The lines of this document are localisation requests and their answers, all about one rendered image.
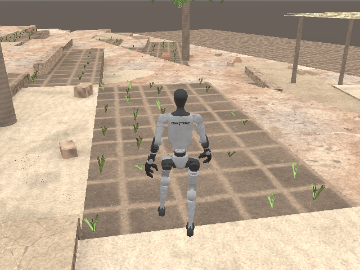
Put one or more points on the left robot hand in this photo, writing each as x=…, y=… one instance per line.
x=148, y=170

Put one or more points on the right robot upper arm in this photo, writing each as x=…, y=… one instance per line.
x=200, y=127

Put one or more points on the robot right foot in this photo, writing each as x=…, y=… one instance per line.
x=190, y=232

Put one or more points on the left robot upper arm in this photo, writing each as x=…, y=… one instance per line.
x=163, y=118

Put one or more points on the right robot forearm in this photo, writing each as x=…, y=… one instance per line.
x=206, y=147

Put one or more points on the right robot hand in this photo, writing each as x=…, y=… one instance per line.
x=203, y=155

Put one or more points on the robot head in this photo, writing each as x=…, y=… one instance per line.
x=180, y=98

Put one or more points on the left robot forearm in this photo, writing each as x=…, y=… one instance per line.
x=153, y=152

